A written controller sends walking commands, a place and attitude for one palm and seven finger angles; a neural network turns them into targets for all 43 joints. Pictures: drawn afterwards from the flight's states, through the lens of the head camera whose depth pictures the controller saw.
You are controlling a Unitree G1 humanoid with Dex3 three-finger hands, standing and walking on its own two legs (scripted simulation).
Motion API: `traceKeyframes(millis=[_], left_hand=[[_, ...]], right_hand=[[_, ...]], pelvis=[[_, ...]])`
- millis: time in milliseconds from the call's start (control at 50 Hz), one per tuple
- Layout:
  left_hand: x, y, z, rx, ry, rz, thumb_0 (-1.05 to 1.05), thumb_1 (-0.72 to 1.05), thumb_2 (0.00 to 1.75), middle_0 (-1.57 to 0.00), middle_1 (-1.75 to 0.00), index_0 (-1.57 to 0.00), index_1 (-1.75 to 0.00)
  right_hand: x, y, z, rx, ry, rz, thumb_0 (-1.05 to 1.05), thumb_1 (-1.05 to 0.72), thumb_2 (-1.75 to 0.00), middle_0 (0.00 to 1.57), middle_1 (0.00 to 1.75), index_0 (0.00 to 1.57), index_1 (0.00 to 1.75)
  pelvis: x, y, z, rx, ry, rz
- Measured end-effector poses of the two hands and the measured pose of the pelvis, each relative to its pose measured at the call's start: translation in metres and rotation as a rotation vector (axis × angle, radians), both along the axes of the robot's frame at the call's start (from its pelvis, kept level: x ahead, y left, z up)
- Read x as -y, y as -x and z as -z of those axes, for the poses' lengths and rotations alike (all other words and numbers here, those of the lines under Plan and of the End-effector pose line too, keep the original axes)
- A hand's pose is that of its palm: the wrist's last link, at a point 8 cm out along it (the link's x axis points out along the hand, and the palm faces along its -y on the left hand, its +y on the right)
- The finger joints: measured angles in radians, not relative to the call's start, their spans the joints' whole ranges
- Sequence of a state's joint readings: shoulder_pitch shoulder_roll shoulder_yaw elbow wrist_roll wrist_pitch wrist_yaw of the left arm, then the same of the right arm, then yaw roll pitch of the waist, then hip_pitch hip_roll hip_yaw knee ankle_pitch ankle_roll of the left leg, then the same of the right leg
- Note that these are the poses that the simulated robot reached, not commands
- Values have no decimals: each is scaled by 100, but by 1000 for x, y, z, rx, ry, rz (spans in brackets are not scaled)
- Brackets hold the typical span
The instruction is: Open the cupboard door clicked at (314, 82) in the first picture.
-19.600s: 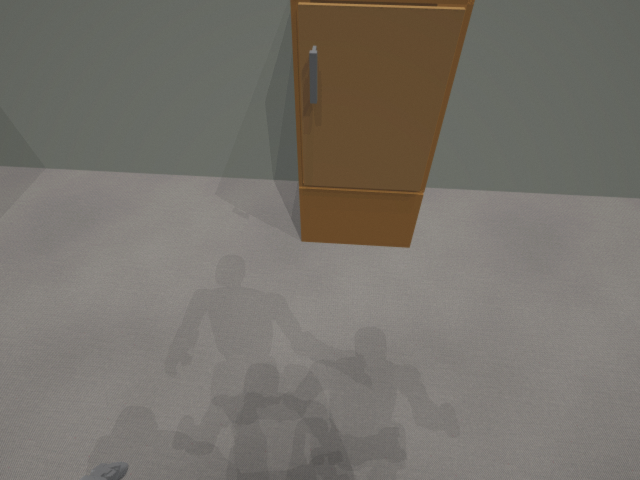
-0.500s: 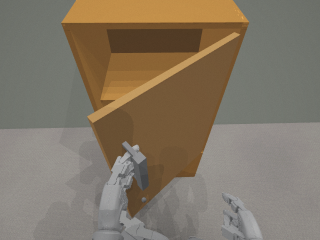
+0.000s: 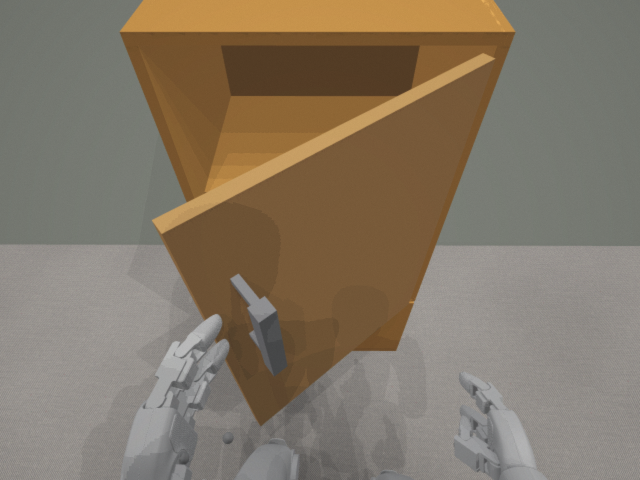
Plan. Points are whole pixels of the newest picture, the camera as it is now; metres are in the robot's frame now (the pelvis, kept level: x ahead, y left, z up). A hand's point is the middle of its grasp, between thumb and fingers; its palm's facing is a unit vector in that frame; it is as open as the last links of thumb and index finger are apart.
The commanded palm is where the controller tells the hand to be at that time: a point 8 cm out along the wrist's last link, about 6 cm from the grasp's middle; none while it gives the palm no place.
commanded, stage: slide the hand sideways off the handle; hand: left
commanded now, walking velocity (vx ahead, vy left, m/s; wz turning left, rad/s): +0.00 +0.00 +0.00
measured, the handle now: (259, 327) +0.27 +0.09 +0.08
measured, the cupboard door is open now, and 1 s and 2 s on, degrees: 40 40 40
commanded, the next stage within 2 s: draw the hand back to the body in 0.16 s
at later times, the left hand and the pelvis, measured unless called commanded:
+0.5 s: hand (169, 447) +0.15 +0.14 +0.12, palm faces +0.06 -1.00 -0.02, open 16.3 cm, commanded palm +0.11 +0.20 +0.12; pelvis -0.01 +0.00 +0.01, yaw +0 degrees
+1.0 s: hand (55, 403) +0.16 +0.22 +0.16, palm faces +0.22 -0.92 -0.32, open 14.5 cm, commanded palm +0.12 +0.27 +0.20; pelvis +0.01 +0.02 +0.06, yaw +0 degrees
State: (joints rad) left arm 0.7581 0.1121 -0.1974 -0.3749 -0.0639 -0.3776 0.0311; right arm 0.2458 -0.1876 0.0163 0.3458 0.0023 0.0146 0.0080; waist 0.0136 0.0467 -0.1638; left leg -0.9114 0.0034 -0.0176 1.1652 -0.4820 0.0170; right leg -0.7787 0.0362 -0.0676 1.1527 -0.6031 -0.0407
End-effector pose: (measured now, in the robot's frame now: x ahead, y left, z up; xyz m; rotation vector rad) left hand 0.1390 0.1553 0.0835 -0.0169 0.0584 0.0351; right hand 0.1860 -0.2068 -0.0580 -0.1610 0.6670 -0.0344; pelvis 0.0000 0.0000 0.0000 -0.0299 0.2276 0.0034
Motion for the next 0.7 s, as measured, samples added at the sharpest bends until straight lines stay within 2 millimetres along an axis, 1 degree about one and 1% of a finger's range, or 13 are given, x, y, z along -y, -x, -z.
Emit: traceKeyframes(millis=[180,260,340,520,700], left_hand=[[-23,18,2,-8,-11,-59,-2,-50,30,-16,-30,-18,-32],[-22,21,1,15,10,-33,-2,-50,30,-16,-30,-16,-31],[-19,19,-2,24,10,0,-2,-50,30,-15,-30,-15,-31],[-41,18,-36,61,-45,-29,-2,-50,30,-15,-30,-15,-30],[-62,17,-56,65,-58,-17,-1,-50,30,-15,-30,-15,-30]], right_hand=[[14,-3,5,5,23,29,1,-90,-90,20,30,20,30],[17,-4,5,21,36,33,1,-90,-90,20,30,20,30],[16,-3,3,32,36,44,1,-90,-90,20,30,20,30],[2,7,-15,43,-4,66,1,-90,-90,20,30,20,30],[0,9,-33,63,19,65,1,-90,-90,20,30,20,30]], pelvis=[[6,0,3,-5,1,-10],[5,3,6,-5,6,-15],[3,5,6,2,7,-12],[-1,5,-10,53,11,-9],[-8,2,-24,89,20,-14]])
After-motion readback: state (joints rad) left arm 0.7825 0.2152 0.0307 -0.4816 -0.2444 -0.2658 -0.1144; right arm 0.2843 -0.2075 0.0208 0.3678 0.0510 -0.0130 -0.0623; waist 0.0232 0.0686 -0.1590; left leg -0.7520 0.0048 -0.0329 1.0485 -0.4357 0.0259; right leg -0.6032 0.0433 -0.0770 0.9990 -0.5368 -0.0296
